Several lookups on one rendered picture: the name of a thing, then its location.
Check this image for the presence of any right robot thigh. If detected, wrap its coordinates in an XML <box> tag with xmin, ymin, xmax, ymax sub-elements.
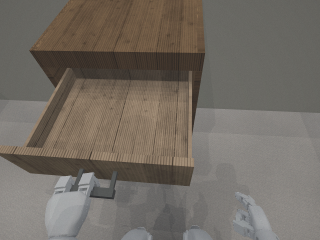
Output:
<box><xmin>183</xmin><ymin>229</ymin><xmax>213</xmax><ymax>240</ymax></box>

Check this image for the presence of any robot left hand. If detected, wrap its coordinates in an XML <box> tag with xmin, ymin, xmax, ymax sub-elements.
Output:
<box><xmin>44</xmin><ymin>172</ymin><xmax>101</xmax><ymax>238</ymax></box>

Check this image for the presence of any robot right shin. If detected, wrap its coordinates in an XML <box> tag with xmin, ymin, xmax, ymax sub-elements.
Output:
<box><xmin>190</xmin><ymin>225</ymin><xmax>200</xmax><ymax>229</ymax></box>

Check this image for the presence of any robot right forearm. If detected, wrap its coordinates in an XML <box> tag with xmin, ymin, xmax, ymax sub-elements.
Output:
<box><xmin>254</xmin><ymin>229</ymin><xmax>280</xmax><ymax>240</ymax></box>

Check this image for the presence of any robot right hand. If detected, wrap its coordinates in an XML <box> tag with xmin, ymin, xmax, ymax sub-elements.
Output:
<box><xmin>233</xmin><ymin>192</ymin><xmax>272</xmax><ymax>240</ymax></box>

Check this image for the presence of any cabinet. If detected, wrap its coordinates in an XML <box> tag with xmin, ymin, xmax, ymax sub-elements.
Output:
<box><xmin>29</xmin><ymin>0</ymin><xmax>205</xmax><ymax>134</ymax></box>

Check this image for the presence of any handle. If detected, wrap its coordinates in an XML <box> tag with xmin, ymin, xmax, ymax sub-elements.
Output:
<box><xmin>70</xmin><ymin>168</ymin><xmax>118</xmax><ymax>200</ymax></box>

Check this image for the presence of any drawer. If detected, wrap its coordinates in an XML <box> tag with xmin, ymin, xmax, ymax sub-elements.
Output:
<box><xmin>0</xmin><ymin>68</ymin><xmax>194</xmax><ymax>186</ymax></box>

